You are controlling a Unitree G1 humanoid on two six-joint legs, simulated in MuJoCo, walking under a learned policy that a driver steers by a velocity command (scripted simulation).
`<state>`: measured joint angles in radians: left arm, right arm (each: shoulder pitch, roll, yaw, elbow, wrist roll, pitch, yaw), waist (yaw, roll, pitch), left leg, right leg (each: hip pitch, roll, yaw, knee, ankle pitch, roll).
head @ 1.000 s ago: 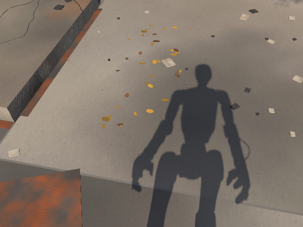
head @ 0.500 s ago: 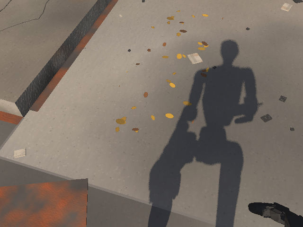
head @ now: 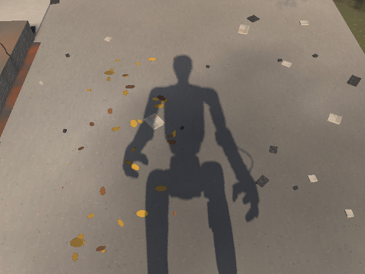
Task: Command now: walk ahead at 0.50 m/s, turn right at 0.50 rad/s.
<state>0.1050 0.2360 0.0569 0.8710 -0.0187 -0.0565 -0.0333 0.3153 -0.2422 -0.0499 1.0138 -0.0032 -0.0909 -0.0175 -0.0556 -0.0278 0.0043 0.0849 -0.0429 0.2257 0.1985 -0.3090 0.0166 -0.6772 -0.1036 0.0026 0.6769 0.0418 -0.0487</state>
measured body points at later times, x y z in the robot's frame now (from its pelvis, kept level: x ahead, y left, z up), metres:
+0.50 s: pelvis +0.30 -0.04 +0.01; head +0.32 -0.06 +0.46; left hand +0.39 +0.22 -0.11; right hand +0.44 -0.32 -0.10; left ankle +0.52 +0.08 -0.69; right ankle +0.20 -0.11 -0.73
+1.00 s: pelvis +0.59 -0.05 +0.01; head +0.62 -0.05 +0.46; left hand +0.82 +0.15 -0.09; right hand +0.54 -0.32 -0.12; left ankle +0.54 +0.05 -0.73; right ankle +0.73 -0.26 -0.68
